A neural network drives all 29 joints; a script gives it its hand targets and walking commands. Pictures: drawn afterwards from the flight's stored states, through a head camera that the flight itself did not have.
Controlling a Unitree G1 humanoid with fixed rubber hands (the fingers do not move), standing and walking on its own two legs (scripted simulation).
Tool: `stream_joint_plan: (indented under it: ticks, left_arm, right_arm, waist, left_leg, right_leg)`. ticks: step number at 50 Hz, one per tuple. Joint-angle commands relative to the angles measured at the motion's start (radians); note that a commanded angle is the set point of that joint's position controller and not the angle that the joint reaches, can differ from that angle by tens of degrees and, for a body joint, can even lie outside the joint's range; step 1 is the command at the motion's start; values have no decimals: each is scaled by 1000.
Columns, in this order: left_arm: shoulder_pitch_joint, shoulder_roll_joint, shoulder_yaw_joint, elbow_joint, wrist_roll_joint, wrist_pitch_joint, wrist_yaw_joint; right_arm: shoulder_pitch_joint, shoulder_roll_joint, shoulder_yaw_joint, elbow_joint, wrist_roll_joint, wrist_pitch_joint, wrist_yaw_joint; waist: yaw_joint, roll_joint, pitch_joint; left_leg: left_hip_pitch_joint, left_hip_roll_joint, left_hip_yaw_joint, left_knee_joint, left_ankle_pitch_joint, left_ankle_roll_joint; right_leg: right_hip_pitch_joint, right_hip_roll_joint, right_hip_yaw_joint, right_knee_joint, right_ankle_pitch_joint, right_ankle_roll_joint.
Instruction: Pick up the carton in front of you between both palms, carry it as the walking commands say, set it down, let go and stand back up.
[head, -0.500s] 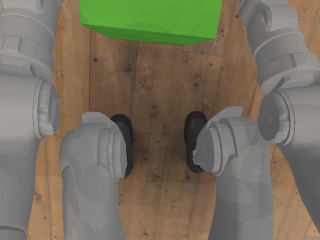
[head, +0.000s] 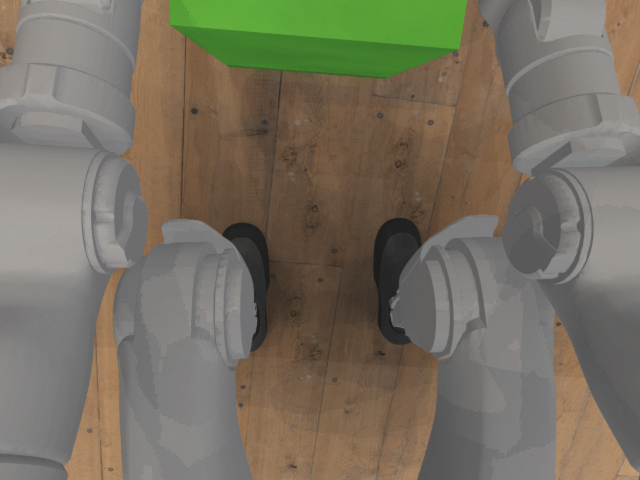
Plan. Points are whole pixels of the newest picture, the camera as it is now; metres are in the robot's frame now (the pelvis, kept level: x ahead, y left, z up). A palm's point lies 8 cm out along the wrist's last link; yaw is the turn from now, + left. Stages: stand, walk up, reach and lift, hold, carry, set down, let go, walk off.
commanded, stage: reach and lift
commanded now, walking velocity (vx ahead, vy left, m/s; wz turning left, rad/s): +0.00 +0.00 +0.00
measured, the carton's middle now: out of the picture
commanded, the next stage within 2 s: none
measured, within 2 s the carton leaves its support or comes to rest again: leaves its support in 0.06 s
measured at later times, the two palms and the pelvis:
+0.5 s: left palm out of the picture +0.51 +0.18 +0.04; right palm out of the picture +0.51 -0.12 +0.04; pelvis -0.01 -0.02 +0.10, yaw +3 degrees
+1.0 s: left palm out of the picture +0.47 +0.17 +0.18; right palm out of the picture +0.48 -0.13 +0.18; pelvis +0.03 -0.01 +0.22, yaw +4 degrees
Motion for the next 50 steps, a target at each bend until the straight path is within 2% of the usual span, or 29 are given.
stream_joint_plan:
  ticks: [1,5,6,7,9,11,12,16,19,21,25,30,35,40,45,50]
  left_arm:
    - [-487,-1054,-258,-302,-106,5,-275]
    - [-535,-1142,-341,-547,-140,35,-247]
    - [-518,-1159,-344,-584,-131,51,-241]
    - [-507,-1205,-355,-613,-122,62,-227]
    - [-418,-1239,-332,-597,-79,91,-211]
    - [-328,-1267,-296,-541,-32,117,-211]
    - [-299,-1281,-276,-508,-11,126,-216]
    - [-215,-1309,-140,-328,93,157,-252]
    - [-193,-1283,-24,-243,175,171,-270]
    - [-189,-1272,19,-229,210,172,-275]
    - [-193,-1273,49,-245,247,172,-277]
    - [-181,-1324,-16,-327,231,186,-282]
    - [-116,-1405,-144,-435,160,213,-291]
    - [-12,-1464,-235,-486,116,226,-289]
    - [94,-1502,-261,-483,117,216,-272]
    - [198,-1516,-247,-468,146,198,-252]
  right_arm:
    - [-564,1045,344,-252,122,11,277]
    - [-556,1134,413,-406,163,45,264]
    - [-546,1161,420,-438,155,59,265]
    - [-544,1180,441,-467,146,71,261]
    - [-538,1185,463,-508,129,92,263]
    - [-499,1198,460,-497,94,109,265]
    - [-476,1208,443,-472,69,118,265]
    - [-357,1192,262,-314,-98,148,268]
    - [-314,1154,136,-233,-200,163,271]
    - [-318,1156,107,-225,-225,165,277]
    - [-337,1212,140,-249,-213,172,293]
    - [-335,1301,252,-324,-156,196,311]
    - [-248,1351,366,-403,-104,222,322]
    - [-113,1365,414,-426,-95,226,328]
    - [4,1373,423,-413,-105,213,332]
    - [94,1386,421,-392,-118,198,339]
  waist:
    - [8,62,-1426]
    - [0,109,-1895]
    - [14,131,-1980]
    - [6,139,-2036]
    - [32,139,-2016]
    - [45,116,-1896]
    - [41,101,-1818]
    - [-22,83,-1484]
    - [-51,97,-1345]
    - [-44,97,-1351]
    - [-3,68,-1448]
    - [37,19,-1640]
    - [29,18,-1761]
    - [2,55,-1713]
    - [-11,85,-1595]
    - [-1,78,-1491]
  left_leg:
    - [694,-102,66,-181,409,-4]
    - [988,-115,60,-186,661,-14]
    - [1056,-123,57,-194,718,-17]
    - [1086,-128,60,-202,736,-23]
    - [1090,-136,62,-239,720,-26]
    - [993,-140,72,-293,615,-28]
    - [896,-143,82,-322,526,-30]
    - [627,-147,89,-442,228,-26]
    - [558,-150,83,-515,105,-22]
    - [577,-153,83,-553,91,-18]
    - [664,-156,84,-611,113,-8]
    - [805,-158,93,-662,185,-5]
    - [954,-161,89,-704,304,-18]
    - [1046,-164,73,-770,356,-35]
    - [1129,-165,49,-857,360,-44]
    - [1221,-165,24,-953,354,-39]
  right_leg:
    - [622,95,-111,-124,380,-35]
    - [680,109,-123,-141,548,-34]
    - [648,114,-125,-154,560,-31]
    - [626,122,-129,-170,561,-27]
    - [575,128,-125,-207,521,-16]
    - [549,134,-121,-260,431,-7]
    - [566,136,-114,-292,376,-11]
    - [538,133,-114,-412,175,-29]
    - [514,130,-106,-485,83,-39]
    - [534,130,-101,-520,77,-41]
    - [604,133,-97,-576,91,-29]
    - [743,136,-97,-635,145,-7]
    - [859,139,-91,-685,245,2]
    - [916,139,-75,-747,293,-8]
    - [951,137,-58,-826,292,-17]
    - [1010,137,-41,-915,278,-23]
